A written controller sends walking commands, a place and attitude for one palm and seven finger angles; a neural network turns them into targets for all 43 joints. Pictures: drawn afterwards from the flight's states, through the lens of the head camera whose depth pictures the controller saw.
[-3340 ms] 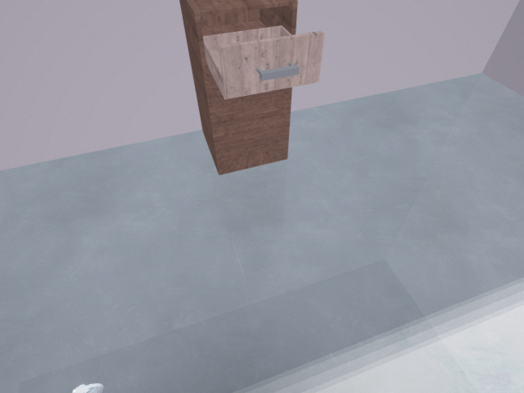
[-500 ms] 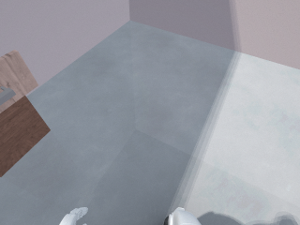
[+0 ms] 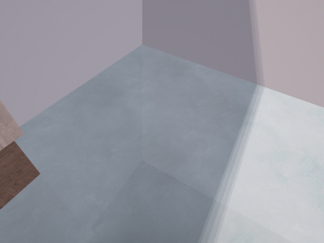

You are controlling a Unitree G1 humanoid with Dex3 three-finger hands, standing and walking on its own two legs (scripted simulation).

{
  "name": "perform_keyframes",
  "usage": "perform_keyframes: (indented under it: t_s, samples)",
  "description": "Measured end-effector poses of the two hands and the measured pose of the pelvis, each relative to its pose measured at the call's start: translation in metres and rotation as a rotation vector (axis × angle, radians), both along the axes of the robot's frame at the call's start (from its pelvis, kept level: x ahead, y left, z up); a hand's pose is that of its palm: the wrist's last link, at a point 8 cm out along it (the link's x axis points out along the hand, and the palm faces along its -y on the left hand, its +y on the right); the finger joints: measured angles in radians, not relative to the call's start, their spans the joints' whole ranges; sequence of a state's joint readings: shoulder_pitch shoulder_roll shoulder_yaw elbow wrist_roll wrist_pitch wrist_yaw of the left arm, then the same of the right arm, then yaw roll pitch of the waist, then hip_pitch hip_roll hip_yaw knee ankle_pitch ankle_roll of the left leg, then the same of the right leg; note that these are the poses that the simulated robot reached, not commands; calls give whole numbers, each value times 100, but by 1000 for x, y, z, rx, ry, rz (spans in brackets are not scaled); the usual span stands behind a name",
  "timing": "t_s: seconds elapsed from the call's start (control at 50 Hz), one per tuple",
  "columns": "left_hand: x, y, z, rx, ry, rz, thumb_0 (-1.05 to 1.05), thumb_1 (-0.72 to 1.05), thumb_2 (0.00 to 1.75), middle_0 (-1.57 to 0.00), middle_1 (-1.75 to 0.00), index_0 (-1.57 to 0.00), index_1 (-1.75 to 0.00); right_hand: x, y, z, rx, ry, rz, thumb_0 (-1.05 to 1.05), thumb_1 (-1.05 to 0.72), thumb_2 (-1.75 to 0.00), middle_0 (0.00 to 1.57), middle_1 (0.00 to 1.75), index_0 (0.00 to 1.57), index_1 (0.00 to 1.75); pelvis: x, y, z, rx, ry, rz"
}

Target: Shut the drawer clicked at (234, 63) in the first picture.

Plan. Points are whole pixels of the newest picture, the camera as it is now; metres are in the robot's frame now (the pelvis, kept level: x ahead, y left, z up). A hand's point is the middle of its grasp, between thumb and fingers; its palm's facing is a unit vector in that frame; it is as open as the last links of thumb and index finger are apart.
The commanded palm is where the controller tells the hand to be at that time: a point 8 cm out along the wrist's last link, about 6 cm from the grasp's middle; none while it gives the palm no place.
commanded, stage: walk to a spot facing it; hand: left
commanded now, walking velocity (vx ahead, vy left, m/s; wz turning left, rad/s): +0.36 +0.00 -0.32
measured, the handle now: out of the picture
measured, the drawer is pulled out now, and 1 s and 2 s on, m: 0.30 0.30 0.30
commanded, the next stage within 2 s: turn to face it in 0.36 s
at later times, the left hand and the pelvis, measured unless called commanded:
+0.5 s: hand (122, 186) +0.32 +0.16 -0.16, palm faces -0.24 -0.96 -0.17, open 7.3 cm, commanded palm none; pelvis +0.18 +0.00 +0.00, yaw -14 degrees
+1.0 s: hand (123, 171) +0.39 +0.17 -0.19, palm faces +0.04 -0.99 -0.15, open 7.3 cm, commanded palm none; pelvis +0.28 -0.01 -0.02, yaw -1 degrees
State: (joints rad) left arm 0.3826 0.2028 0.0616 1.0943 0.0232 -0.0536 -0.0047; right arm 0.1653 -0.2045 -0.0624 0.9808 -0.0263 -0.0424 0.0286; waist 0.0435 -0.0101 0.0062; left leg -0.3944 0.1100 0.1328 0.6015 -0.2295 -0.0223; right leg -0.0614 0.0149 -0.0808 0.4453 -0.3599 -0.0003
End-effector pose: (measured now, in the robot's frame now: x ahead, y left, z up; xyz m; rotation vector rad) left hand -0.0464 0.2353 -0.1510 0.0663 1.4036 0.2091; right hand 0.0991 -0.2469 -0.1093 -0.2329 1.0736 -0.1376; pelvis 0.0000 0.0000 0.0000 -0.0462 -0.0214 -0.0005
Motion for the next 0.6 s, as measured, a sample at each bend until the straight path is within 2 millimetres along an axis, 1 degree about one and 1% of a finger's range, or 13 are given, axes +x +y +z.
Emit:
perform_keyframes:
  t_s: [0.04, 0.06, 0.08, 0.12, 0.16, 0.24, 0.3, 0.36, 0.44, 0.5, 0.56, 0.58, 0.6]
  samples:
    - [4, 6, -9, -23, 55, 0, 0, 92, 90, -20, -30, -20, -30, 23, 10, 0, -17, -38, 7, 1, -93, -90, 20, 30, 19, 30, 16, 10, -6, 10, -7, -17]
    - [9, 9, -9, -31, 78, -10, 0, 92, 90, -20, -30, -19, -30, 30, 15, 2, -20, -49, 2, 0, -92, -90, 20, 30, 19, 30, 24, 14, -5, 13, -10, -29]
    - [16, 11, -8, -38, 93, -22, 0, 92, 90, -20, -30, -19, -30, 33, 20, 3, -19, -52, -11, 0, -92, -90, 20, 30, 19, 30, 31, 18, -4, 14, -12, -40]
    - [38, 16, -5, -49, 97, -45, 0, 92, 90, -20, -30, -19, -30, 32, 30, 5, -10, -30, -43, 0, -92, -90, 20, 30, 19, 30, 46, 23, 2, 17, -12, -57]
    - [67, 20, 0, -54, 76, -65, 0, 92, 90, -20, -30, -19, -30, 24, 40, 5, 6, 17, -78, 0, -91, -90, 20, 30, 19, 30, 60, 27, 8, 18, -10, -73]
    - [130, 21, 7, -58, 15, -108, 0, 91, 90, -19, -30, -19, -30, 4, 41, 6, -5, 110, -186, -1, -96, -89, 21, 30, 20, 30, 89, 32, 16, 21, -1, -111]
    - [181, 18, 10, -59, -26, -149, 0, 91, 90, -19, -30, -19, -30, -15, 45, 3, 11, 199, -245, -1, -95, -89, 20, 30, 20, 30, 111, 31, 17, 24, 3, -140]
    - [233, 13, 12, -50, -62, -205, 0, 92, 90, -19, -30, -19, -30, -32, 52, -1, 41, 283, -307, -1, -94, -90, 20, 30, 20, 30, 132, 25, 16, 26, 3, -171]
    - [309, -4, 14, -31, -113, -304, 0, 93, 90, -19, -30, -19, -30, -50, 62, -8, 95, 384, -395, 0, -92, -90, 20, 30, 20, 30, 160, 13, 12, 33, 3, -214]
    - [370, -28, 15, -15, -166, -386, 0, 92, 90, -19, -30, -19, -30, -56, 66, -16, 140, 456, -456, 0, -92, -90, 20, 30, 20, 30, 183, -1, 5, 39, 6, -241]
    - [426, -56, 13, 6, -255, -446, 0, 92, 90, -19, -30, -19, -30, -55, 64, -28, 187, 528, -493, 0, -91, -90, 20, 30, 20, 30, 209, -21, -8, 46, 6, -241]
    - [442, -65, 11, 15, -297, -448, 0, 92, 90, -19, -30, -19, -30, -52, 62, -33, 203, 548, -499, 0, -91, -90, 20, 30, 20, 30, 218, -30, -14, 61, 9, -232]
    - [452, -72, 11, 17, -327, -442, 0, 92, 90, -19, -30, -19, -30, -46, 58, -38, 212, 563, -497, 0, -91, -90, 20, 30, 20, 30, 223, -34, -17, 56, 7, -227]
